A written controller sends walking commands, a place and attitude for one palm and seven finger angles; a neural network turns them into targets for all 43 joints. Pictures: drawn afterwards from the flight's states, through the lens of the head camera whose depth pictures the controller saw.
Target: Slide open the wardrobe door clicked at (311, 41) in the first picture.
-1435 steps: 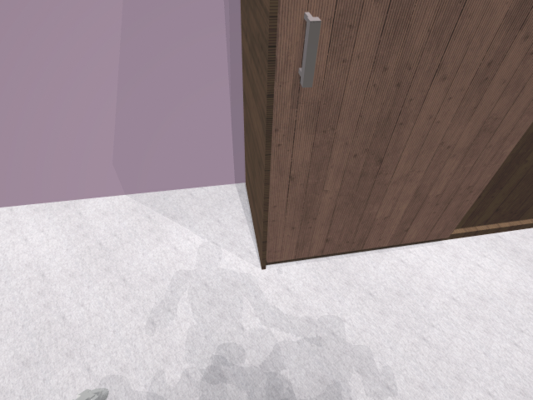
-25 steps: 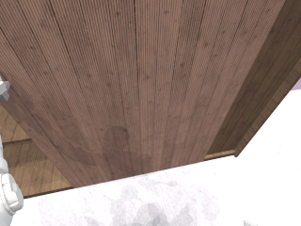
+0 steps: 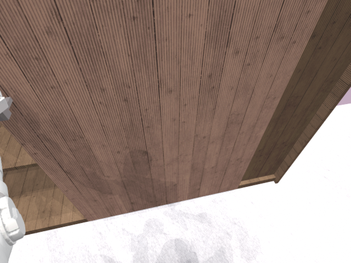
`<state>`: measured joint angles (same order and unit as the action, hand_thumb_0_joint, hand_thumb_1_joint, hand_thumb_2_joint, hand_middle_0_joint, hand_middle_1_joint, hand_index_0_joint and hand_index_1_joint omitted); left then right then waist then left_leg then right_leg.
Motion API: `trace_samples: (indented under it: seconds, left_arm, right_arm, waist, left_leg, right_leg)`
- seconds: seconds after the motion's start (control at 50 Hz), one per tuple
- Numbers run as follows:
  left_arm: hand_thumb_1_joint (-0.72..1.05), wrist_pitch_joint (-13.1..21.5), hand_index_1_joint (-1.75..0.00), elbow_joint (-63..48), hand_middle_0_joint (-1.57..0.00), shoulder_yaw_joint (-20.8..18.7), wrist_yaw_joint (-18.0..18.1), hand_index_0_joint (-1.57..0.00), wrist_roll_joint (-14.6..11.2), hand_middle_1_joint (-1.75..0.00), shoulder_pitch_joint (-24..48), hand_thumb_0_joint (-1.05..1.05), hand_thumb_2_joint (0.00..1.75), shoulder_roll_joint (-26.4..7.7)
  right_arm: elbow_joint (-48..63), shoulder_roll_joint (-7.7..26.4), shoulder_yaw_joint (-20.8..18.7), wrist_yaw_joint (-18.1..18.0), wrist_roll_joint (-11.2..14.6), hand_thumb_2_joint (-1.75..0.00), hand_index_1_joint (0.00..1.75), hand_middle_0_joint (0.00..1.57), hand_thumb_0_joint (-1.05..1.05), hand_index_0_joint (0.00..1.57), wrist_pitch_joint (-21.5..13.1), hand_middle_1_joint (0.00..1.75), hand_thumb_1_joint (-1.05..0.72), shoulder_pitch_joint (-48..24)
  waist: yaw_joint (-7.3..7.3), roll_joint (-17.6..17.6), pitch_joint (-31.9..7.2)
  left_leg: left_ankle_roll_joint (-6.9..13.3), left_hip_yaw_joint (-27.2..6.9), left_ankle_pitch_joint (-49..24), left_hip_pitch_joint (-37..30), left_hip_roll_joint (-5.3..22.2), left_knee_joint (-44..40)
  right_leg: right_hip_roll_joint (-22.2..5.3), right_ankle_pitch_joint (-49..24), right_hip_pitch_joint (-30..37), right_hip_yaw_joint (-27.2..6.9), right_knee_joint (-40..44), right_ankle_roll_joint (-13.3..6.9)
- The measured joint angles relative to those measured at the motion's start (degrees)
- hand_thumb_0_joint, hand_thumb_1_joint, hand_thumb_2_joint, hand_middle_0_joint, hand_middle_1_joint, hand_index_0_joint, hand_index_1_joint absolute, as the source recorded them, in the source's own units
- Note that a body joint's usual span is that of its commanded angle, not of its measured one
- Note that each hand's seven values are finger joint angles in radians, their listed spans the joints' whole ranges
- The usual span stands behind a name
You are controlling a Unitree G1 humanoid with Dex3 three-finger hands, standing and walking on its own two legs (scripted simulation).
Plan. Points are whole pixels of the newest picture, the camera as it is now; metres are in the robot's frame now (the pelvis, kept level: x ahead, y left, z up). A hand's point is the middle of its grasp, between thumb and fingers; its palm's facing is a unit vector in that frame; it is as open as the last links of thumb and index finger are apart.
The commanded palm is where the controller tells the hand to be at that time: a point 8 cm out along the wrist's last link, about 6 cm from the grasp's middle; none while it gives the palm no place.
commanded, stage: stop walking and hold the door there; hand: left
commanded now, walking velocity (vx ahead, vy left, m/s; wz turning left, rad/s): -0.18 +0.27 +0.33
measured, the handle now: out of the picture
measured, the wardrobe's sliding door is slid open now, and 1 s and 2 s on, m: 0.57 0.57 0.57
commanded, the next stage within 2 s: loosen the grip on the handle in 1.16 s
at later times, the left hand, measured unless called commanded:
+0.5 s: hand out of the picture +0.39 +0.38 +0.18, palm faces +0.50 -0.82 -0.27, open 6.7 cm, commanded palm +0.35 +0.42 +0.17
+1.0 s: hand out of the picture +0.39 +0.37 +0.19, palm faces +0.42 -0.89 -0.20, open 6.3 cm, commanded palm +0.35 +0.41 +0.17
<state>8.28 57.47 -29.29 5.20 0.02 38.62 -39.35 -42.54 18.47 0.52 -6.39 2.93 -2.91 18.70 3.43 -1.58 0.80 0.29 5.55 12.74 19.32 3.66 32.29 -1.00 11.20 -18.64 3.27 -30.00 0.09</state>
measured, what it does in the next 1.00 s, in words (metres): steps to the left: right foot, then left foot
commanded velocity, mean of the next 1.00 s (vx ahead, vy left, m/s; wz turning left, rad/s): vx -0.01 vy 0.08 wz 0.08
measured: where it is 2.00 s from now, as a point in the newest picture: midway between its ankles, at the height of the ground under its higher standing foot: outside the picture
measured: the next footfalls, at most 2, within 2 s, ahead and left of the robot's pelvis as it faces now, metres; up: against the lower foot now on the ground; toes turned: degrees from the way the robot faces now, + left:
right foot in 0.50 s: -0.07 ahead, -0.01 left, +0.00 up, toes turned -2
left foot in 0.72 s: +0.01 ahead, +0.21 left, +0.00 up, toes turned +9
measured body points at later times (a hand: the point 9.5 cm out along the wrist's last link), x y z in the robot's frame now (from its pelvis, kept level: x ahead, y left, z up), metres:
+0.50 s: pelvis -0.05 +0.06 -0.01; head +0.04 +0.04 +0.43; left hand +0.36 +0.42 +0.20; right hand +0.11 -0.15 -0.14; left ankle +0.01 +0.16 -0.73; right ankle -0.11 -0.02 -0.73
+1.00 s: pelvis -0.06 +0.09 +0.00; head +0.00 +0.09 +0.44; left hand +0.36 +0.42 +0.20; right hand +0.08 -0.16 -0.11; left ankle -0.03 +0.21 -0.73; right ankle -0.03 -0.02 -0.73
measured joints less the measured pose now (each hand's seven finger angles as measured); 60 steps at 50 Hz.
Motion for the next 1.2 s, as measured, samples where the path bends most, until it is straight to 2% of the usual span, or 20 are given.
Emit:
trace_samples:
  seconds: [0.06, 0.14, 0.18, 0.22, 0.28, 0.36, 0.46, 0.48, 0.5, 0.54, 0.58, 0.64, 0.72, 0.76, 0.84, 0.92, 1.0, 1.04, 1.12, 1.2]
  left_arm:
    - [0.64, 0.4, -1.33, -0.3, -0.38, 0.5, -0.2, -0.22, 0.2, -1.32, 0.3, -0.08, 0.82, 1.2]
    - [0.62, 0.6, -1.34, -2.0, -0.41, 2.2, -1.1, -0.24, 0.4, -1.34, 1.5, -0.09, 0.81, 4.0]
    - [0.61, 1.0, -1.34, -3.5, -0.42, 3.2, -2.0, -0.26, 0.7, -1.35, 2.1, -0.09, 0.81, 5.2]
    - [0.59, 1.0, -1.34, -5.9, -0.43, 4.9, -2.1, -0.28, 0.3, -1.36, 2.4, -0.1, 0.8, 5.7]
    - [0.61, 1.0, -1.33, -8.6, -0.44, 7.0, -1.2, -0.25, -0.4, -1.38, 2.4, -0.11, 0.77, 6.6]
    - [0.64, -0.6, -1.33, -10.8, -0.4, 9.9, 0.1, -0.22, -1.7, -1.37, 4.8, -0.11, 0.75, 8.5]
    - [0.67, -2.0, -1.34, -11.9, -0.38, 10.6, -0.4, -0.19, -2.5, -1.36, 8.2, -0.1, 0.73, 8.6]
    - [0.67, -2.3, -1.34, -11.9, -0.38, 10.4, -0.5, -0.19, -2.6, -1.36, 8.8, -0.1, 0.73, 8.2]
    - [0.67, -2.5, -1.33, -12.0, -0.38, 10.0, -0.6, -0.18, -2.6, -1.36, 9.3, -0.11, 0.73, 8.0]
    - [0.67, -2.3, -1.33, -12.2, -0.38, 8.5, -0.8, -0.17, -2.5, -1.36, 9.3, -0.11, 0.73, 7.9]
    - [0.66, -2.1, -1.34, -11.6, -0.38, 8.2, -1.4, -0.18, -2.0, -1.36, 9.8, -0.11, 0.74, 8.0]
    - [0.65, -2.0, -1.35, -11.4, -0.39, 8.2, -2.5, -0.21, -1.1, -1.37, 10.3, -0.1, 0.76, 9.0]
    - [0.62, -1.5, -1.36, -12.1, -0.41, 9.7, -3.2, -0.27, -0.9, -1.38, 8.8, -0.09, 0.78, 10.4]
    - [0.65, -1.4, -1.37, -12.8, -0.42, 11.2, -2.9, -0.31, -1.1, -1.39, 8.3, -0.08, 0.8, 10.8]
    - [0.68, -2.7, -1.37, -13.2, -0.44, 12.6, -1.5, -0.29, -2.0, -1.39, 8.6, -0.06, 0.8, 11.8]
    - [0.71, -4.4, -1.37, -12.7, -0.44, 14.0, -0.9, -0.24, -2.2, -1.4, 9.9, -0.05, 0.79, 11.4]
    - [0.73, -4.8, -1.37, -11.0, -0.41, 14.2, -1.0, -0.21, -2.5, -1.39, 10.6, -0.05, 0.78, 10.1]
    - [0.73, -4.2, -1.37, -10.2, -0.41, 13.2, -1.2, -0.2, -2.5, -1.39, 10.3, -0.05, 0.78, 9.5]
    - [0.72, -3.2, -1.36, -8.9, -0.41, 11.8, -1.4, -0.21, -2.4, -1.37, 9.6, -0.05, 0.79, 10.2]
    - [0.71, -2.8, -1.37, -8.5, -0.43, 12.5, -1.8, -0.24, -2.1, -1.38, 9.6, -0.05, 0.8, 11.5]
  right_arm:
    - [0.2, 0.9, -0.6, 0.1, 0.0, -0.9, 0.3, 0.2, 0.01, 0.2, 0.3, 0.3, -0.91, -1.1]
    - [-0.5, 2.4, -1.6, 0.0, 0.1, -0.9, 0.3, 0.2, 0.01, 0.2, 0.1, 0.3, -0.91, -2.9]
    - [-0.5, 2.9, -1.5, -0.2, -0.2, -0.9, 0.3, 0.2, 0.01, 0.2, -0.2, 0.29, -0.91, -3.9]
    - [-0.2, 2.5, -1.5, -0.5, -0.3, -0.9, 0.3, 0.2, 0.01, 0.2, -0.2, 0.29, -0.91, -5.5]
    - [1.8, 0.7, -1.5, 0.2, -0.4, -0.9, 0.3, 0.2, 0.01, 0.2, -0.4, 0.29, -0.91, -6.7]
    - [2.8, -1.8, -0.2, 1.8, 0.2, -0.9, 0.3, 0.2, 0.01, 0.2, -1.8, 0.29, -0.91, -7.1]
    - [3.2, -3.9, 1.6, 3.3, 0.3, -0.9, 0.3, 0.2, 0.01, 0.2, -2.4, 0.3, -0.91, -8.4]
    - [3.4, -4.2, 2.0, 3.5, 0.2, -0.9, 0.3, 0.2, 0.01, 0.2, -2.5, 0.3, -0.91, -8.5]
    - [3.7, -4.3, 2.3, 3.6, 0.1, -0.9, 0.3, 0.2, 0.01, 0.21, -2.4, 0.3, -0.91, -8.8]
    - [3.8, -3.6, 2.6, 3.6, 0.1, -0.9, 0.3, 0.2, 0.01, 0.21, -1.7, 0.3, -0.91, -9.8]
    - [3.8, -3.5, 2.5, 3.4, 0.4, -0.9, 0.3, 0.2, 0.01, 0.21, -1.3, 0.3, -0.91, -9.2]
    - [3.6, -3.1, 2.7, 2.9, 0.3, -0.9, 0.3, 0.2, 0.01, 0.21, -1.3, 0.3, -0.91, -6.9]
    - [3.3, -0.8, 1.8, 1.2, -0.2, -0.9, 0.3, 0.2, 0.01, 0.21, -1.3, 0.3, -0.91, -4.3]
    - [2.5, 0.0, 0.7, 0.7, -0.2, -0.9, 0.3, 0.2, 0.01, 0.21, -1.2, 0.3, -0.91, -4.6]
    - [2.8, 0.0, -0.6, 1.1, -0.6, -0.9, 0.3, 0.2, 0.01, 0.2, -1.1, 0.29, -0.91, -5.6]
    - [3.8, -1.4, 0.2, 1.5, -0.4, -0.9, 0.3, 0.2, 0.01, 0.2, -1.6, 0.29, -0.91, -5.7]
    - [4.4, -3.0, 1.6, 1.5, -0.4, -0.9, 0.3, 0.2, 0.01, 0.2, -1.7, 0.29, -0.91, -4.8]
    - [4.0, -3.1, 2.1, 1.5, -0.5, -0.9, 0.3, 0.2, 0.01, 0.2, -1.2, 0.3, -0.91, -5.0]
    - [2.8, -2.6, 1.9, 0.9, 0.0, -0.9, 0.3, 0.2, 0.01, 0.21, -0.2, 0.3, -0.91, -4.2]
    - [0.7, -2.0, 1.6, -0.1, 0.0, -0.9, 0.3, 0.2, 0.01, 0.21, 0.5, 0.3, -0.91, -3.7]
  waist:
    - [0.39, -1.0, 0.1]
    - [0.43, -1.2, 0.6]
    - [0.91, -0.6, 0.9]
    - [0.98, 0.7, 2.1]
    - [-0.57, -0.1, 3.7]
    - [-2.28, -2.1, 5.2]
    - [-3.77, -2.0, 6.4]
    - [-3.93, -1.6, 6.6]
    - [-4.03, -1.7, 6.9]
    - [-3.51, -4.3, 8.6]
    - [-3.12, -3.6, 9.5]
    - [-2.24, -0.7, 9.3]
    - [-1.67, 1.0, 7.3]
    - [-1.42, 1.7, 6.7]
    - [-1.26, 1.3, 7.2]
    - [-1.43, 0.7, 7.8]
    - [-1.74, 1.2, 7.0]
    - [-1.2, 0.1, 7.1]
    - [0.05, -1.6, 6.1]
    - [-0.42, -0.2, 5.4]
  left_leg:
    - [-0.3, -1.7, 2.0, 1.5, -0.8, 3.0]
    - [-0.8, -4.6, 10.6, 2.4, -3.0, 8.9]
    - [-1.0, -4.7, 6.6, 0.5, -3.0, 4.8]
    - [0.0, -3.0, 0.6, 0.1, -4.4, 3.1]
    - [2.0, -2.0, 1.5, 0.4, -4.2, 2.1]
    - [2.6, -2.7, -1.6, 1.6, -3.8, -1.6]
    - [3.0, -2.1, -4.0, 4.8, -5.4, -2.8]
    - [3.0, -1.7, -4.0, 5.7, -5.8, -2.4]
    - [2.9, -1.4, -3.9, 6.6, -5.9, -1.7]
    - [2.0, -2.2, -2.9, 7.7, -4.3, 1.5]
    - [0.5, -2.8, 5.6, 8.7, -4.8, 9.2]
    - [-0.3, -2.1, 9.3, 7.2, -4.6, 11.5]
    - [0.0, -0.7, 0.1, 0.9, -3.0, 1.5]
    - [0.6, 0.1, 0.1, -0.9, -3.4, -0.3]
    - [1.5, 0.0, 1.2, -1.7, -2.5, -0.4]
    - [1.0, -0.7, 0.0, -2.0, -1.0, -1.4]
    - [0.2, -0.4, 1.0, -0.8, -0.5, 0.4]
    - [-0.4, -0.9, 1.9, -0.1, 0.3, 2.1]
    - [-1.1, -2.8, 3.7, 0.9, 0.1, 3.4]
    - [-0.4, -2.6, 2.0, -1.0, -1.3, 1.5]
  right_leg:
    - [-0.7, 0.8, -0.3, 0.9, -1.1, 0.3]
    - [-3.7, 1.7, -1.0, 1.3, -3.1, 1.8]
    - [-5.8, 2.3, -1.8, 1.4, -4.8, 3.1]
    - [-7.9, 2.9, -3.1, 0.5, -7.8, 3.7]
    - [-5.4, 15.6, -6.4, -0.5, -18.1, 3.0]
    - [-1.9, 18.6, -6.2, 2.6, -24.1, 3.5]
    - [0.4, 14.6, 0.7, 3.8, -12.0, 3.1]
    - [0.7, 12.5, 2.9, 3.6, -7.2, 2.7]
    - [1.0, 11.7, 4.8, 3.5, -2.8, 0.7]
    - [2.8, 10.9, 5.8, 4.0, -0.4, -2.8]
    - [2.1, 10.4, 6.2, 3.8, -1.0, -3.6]
    - [-0.3, 11.2, 7.6, 4.1, -1.5, -2.8]
    - [-2.0, 13.0, 8.7, 4.0, -3.4, -1.4]
    - [-2.9, 12.7, 6.6, 2.9, -8.8, -0.1]
    - [-0.3, 19.2, 1.3, -1.8, -16.8, 0.8]
    - [0.7, 14.4, -0.8, -1.2, -13.2, 0.9]
    - [0.4, 7.7, 1.9, 0.1, -3.8, 1.0]
    - [1.0, 2.8, 2.7, 0.8, -1.4, -0.3]
    - [1.2, 4.6, 2.8, 2.2, -1.7, -1.3]
    - [-0.2, 5.7, 3.4, 2.0, -2.5, -0.6]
